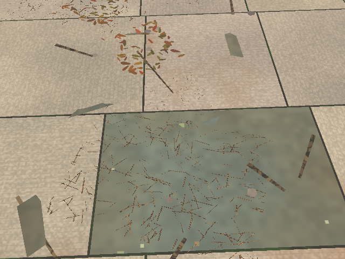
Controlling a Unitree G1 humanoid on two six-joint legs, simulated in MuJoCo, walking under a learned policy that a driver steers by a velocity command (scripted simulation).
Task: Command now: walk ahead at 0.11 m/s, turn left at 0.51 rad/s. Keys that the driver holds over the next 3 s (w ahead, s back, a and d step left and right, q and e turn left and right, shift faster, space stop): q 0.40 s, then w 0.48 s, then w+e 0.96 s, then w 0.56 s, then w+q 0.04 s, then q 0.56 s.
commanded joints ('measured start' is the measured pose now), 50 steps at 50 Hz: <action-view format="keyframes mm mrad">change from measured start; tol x32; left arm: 1 -3 159 42 -51 0 3 1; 50 200 179 50 63 1 -27 -26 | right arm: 1 21 -44 -5 -69 -4 -3 5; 50 -97 -78 -2 -116 6 -77 -11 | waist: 1 -8 -144 -101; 7 -69 269 -323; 50 -12 -157 -32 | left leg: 1 124 -16 29 -76 -40 26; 4 211 -44 36 -215 -81 70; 7 595 368 -619 -392 697 371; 10 360 212 -408 -495 180 271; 28 44 28 -458 -520 -527 138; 36 -172 -104 -179 226 -43 -4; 50 234 -81 22 -281 -50 24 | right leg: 1 21 -280 73 8 698 -108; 5 -12 -239 36 368 548 -22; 7 -423 53 125 838 -453 78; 8 -456 -6 248 891 -404 85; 28 82 66 196 16 -99 -18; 31 9 -383 882 -356 -610 -156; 50 63 -199 419 -50 581 -104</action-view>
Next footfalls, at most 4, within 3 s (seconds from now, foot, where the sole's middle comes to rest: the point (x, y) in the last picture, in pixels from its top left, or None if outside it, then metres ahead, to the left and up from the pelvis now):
0.10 left None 0.13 0.10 -0.78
0.58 right None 0.11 -0.09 -0.78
1.04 left None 0.28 0.21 -0.78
1.56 right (166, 217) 0.60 0.08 -0.78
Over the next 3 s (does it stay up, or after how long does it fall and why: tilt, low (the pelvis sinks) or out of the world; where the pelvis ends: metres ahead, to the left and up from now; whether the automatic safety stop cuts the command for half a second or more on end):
stays up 1.06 0.06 -0.01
